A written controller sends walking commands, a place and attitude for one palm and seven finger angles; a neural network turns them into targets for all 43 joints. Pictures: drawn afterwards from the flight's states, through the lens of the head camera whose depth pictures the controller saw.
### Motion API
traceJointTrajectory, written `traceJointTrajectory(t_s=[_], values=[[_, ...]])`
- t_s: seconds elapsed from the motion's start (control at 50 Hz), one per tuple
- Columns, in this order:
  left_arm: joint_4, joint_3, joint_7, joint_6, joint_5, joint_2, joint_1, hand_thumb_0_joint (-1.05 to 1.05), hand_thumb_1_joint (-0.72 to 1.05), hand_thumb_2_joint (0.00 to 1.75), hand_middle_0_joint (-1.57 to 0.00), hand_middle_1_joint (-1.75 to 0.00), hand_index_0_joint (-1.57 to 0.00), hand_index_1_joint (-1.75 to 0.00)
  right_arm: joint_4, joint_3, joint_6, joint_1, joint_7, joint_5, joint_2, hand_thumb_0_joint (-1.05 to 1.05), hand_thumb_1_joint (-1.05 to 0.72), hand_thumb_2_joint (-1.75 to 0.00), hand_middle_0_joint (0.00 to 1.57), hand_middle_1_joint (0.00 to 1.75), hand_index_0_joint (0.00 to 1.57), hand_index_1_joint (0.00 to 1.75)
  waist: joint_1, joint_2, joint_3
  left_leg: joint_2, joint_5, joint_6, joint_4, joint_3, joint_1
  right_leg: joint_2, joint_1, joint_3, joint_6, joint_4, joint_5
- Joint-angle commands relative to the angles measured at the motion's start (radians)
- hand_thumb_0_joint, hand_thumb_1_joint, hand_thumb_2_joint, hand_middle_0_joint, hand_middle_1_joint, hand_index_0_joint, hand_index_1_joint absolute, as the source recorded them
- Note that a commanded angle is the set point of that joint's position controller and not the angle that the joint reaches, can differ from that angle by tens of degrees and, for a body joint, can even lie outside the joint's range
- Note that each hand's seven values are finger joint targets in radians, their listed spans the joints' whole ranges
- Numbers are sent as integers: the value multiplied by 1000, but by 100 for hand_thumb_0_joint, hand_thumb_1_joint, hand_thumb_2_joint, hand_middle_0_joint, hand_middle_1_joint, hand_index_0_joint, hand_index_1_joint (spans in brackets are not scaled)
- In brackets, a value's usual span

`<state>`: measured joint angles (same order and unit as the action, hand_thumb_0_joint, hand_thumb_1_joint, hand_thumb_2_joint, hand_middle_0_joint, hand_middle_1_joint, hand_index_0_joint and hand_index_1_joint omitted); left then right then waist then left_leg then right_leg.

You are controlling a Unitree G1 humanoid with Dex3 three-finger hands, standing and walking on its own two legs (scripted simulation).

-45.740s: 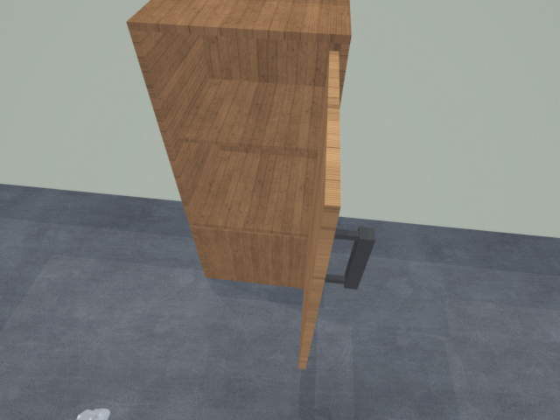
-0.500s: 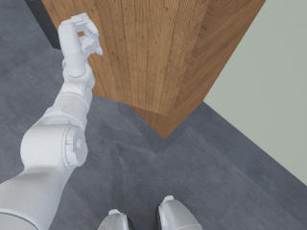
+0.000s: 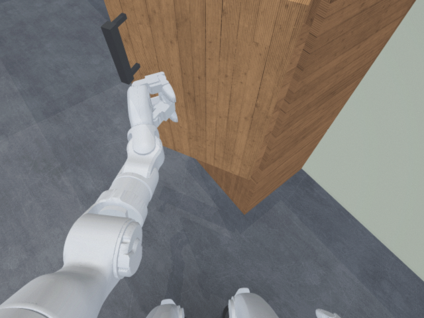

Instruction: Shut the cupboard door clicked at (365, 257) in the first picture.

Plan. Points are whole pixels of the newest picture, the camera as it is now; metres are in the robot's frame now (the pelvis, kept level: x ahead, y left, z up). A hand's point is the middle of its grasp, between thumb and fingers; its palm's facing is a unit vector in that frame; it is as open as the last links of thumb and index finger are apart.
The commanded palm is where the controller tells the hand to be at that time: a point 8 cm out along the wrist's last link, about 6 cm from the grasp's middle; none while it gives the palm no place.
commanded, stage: draw the hand back to the body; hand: left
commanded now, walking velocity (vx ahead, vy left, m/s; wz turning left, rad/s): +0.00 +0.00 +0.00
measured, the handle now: (124, 50) +0.67 +0.14 +0.08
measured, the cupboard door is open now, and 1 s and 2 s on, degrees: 28 28 28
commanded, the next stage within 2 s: step back with the hand held close in 1.58 s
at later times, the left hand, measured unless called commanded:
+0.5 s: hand (104, 143) +0.38 +0.13 +0.14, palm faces +0.08 -1.00 -0.01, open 3.1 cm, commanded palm +0.33 +0.18 +0.15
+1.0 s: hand out of the picture +0.24 +0.24 +0.19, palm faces +0.31 -0.90 -0.31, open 4.6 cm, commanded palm +0.20 +0.29 +0.21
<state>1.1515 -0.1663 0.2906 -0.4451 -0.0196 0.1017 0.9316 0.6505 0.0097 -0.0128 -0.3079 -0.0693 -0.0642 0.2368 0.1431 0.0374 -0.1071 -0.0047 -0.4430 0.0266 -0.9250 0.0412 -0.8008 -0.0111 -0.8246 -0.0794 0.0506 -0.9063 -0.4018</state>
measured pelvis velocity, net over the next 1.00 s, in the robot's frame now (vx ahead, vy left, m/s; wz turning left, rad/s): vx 0.01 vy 0.03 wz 0.01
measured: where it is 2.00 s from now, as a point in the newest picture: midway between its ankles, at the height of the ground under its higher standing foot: outside the picture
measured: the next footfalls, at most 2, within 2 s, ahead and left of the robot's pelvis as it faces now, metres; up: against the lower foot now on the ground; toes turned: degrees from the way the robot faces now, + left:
none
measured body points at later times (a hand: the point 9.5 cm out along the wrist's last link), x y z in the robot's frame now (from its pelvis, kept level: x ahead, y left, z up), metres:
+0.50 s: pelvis +0.00 +0.01 +0.04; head +0.02 -0.01 +0.48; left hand +0.37 +0.19 +0.14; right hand +0.10 -0.25 -0.08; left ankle +0.00 +0.10 -0.68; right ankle +0.01 -0.09 -0.68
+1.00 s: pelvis +0.01 +0.03 +0.06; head -0.01 +0.00 +0.51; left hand +0.22 +0.29 +0.21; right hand +0.21 -0.18 -0.03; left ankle +0.00 +0.10 -0.68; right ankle +0.01 -0.09 -0.68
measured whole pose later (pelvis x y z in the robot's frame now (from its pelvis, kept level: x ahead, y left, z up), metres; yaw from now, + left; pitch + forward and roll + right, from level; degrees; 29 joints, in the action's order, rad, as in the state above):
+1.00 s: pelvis +0.01 +0.03 +0.06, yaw +0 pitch -4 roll -1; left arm -0.21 -0.15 0.09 -0.05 0.05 0.29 -0.27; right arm 0.59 -0.06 -0.01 -0.18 0.06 0.01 0.21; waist -0.06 0.08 0.01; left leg 0.03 -0.25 0.05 -0.40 0.04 -0.08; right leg 0.00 -0.09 -0.06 0.01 -0.37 -0.20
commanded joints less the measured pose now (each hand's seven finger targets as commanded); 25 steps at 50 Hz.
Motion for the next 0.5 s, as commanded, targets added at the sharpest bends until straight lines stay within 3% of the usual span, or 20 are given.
traceJointTrajectory(t_s=[0.0,0.04,0.06,0.08,0.12,0.2,0.24,0.26,0.3,0.32,0.34,0.4,0.42,0.44,0.48], values=[[-154,-21,-26,-88,-1,161,504,0,90,90,-130,-150,-130,-150,-29,53,-19,-188,13,5,152,0,-90,-90,20,30,20,30,48,-40,-445,31,232,0,68,-40,167,-6,257,83,-41,104,354],[-160,-79,-51,-71,21,209,370,0,90,90,-130,-150,-130,-150,-60,51,-14,-189,13,12,157,0,-90,-90,20,30,20,30,-9,-44,-514,34,283,-1,89,-29,188,-11,352,83,-34,104,412],[-195,-79,-69,-63,29,216,336,0,90,90,-130,-150,-130,-150,-77,49,-9,-183,15,18,154,0,-90,-90,20,30,20,30,-19,-54,-533,31,309,-2,103,-22,193,-9,397,85,-36,106,450],[-241,-73,-86,-53,42,201,282,0,90,90,-130,-150,-130,-150,-96,49,-5,-179,14,23,149,0,-90,-90,20,30,20,30,-43,-47,-529,33,328,-2,116,-12,200,-11,436,87,-35,118,484],[-348,-89,-113,-33,67,218,173,0,90,90,-130,-150,-130,-150,-128,50,2,-166,20,36,148,0,-90,-90,20,30,20,30,-72,-91,-525,31,346,2,143,0,208,-15,509,89,-35,142,527],[-600,-32,-154,-8,113,177,60,0,90,90,-130,-150,-130,-150,-155,55,-6,-121,35,62,145,0,-90,-90,20,30,20,30,-73,-126,-438,23,329,9,201,9,274,-17,543,87,-43,211,510],[-701,22,-173,8,128,138,23,0,90,90,-130,-150,-130,-150,-159,53,-20,-92,46,72,140,0,-90,-90,20,30,20,30,-66,-100,-386,17,306,11,230,8,333,-17,525,80,-43,248,453],[-743,14,-179,14,131,162,12,0,90,90,-130,-150,-130,-150,-150,52,-26,-79,52,77,141,0,-90,-90,20,30,20,30,-72,-74,-370,15,292,10,243,3,353,-17,514,81,-43,261,420],[-788,47,-193,39,138,137,-42,0,90,90,-130,-150,-130,-150,-145,47,-40,-48,63,82,134,0,-90,-90,20,30,20,30,-71,-57,-312,12,262,11,271,-1,390,-16,490,74,-41,290,360],[-817,36,-199,51,142,157,-84,0,90,90,-130,-150,-130,-150,-144,48,-46,-35,68,85,135,0,-90,-90,20,30,20,30,-84,-61,-306,9,267,9,282,-4,405,-16,503,71,-38,296,351],[-852,44,-206,65,146,153,-118,0,90,90,-130,-150,-130,-150,-150,44,-52,-20,74,88,134,0,-90,-90,20,30,20,30,-91,-14,-294,10,273,8,297,-4,429,-15,505,69,-36,304,348],[-893,54,-234,117,165,148,-211,0,90,90,-127,-147,-127,-147,-160,31,-69,38,85,100,126,0,-90,-90,20,30,20,30,-107,-36,-225,8,225,6,337,-10,440,-8,505,66,-36,340,268],[-902,26,-239,135,174,171,-266,0,90,90,-124,-144,-124,-144,-165,29,-73,53,89,104,127,0,-90,-90,20,30,20,30,-126,-64,-213,7,223,5,350,-13,443,-7,524,64,-33,348,257],[-941,23,-246,146,177,187,-306,0,90,90,-122,-141,-122,-141,-173,25,-74,71,94,108,128,0,-90,-90,20,30,20,30,-136,-33,-209,6,230,4,362,-14,457,-4,537,67,-31,355,255],[-1020,49,-265,174,188,157,-353,0,90,90,-116,-135,-116,-135,-190,16,-85,108,97,115,118,0,-90,-90,20,30,20,30,-145,-28,-197,3,269,2,379,-20,490,-3,558,54,-28,352,300]])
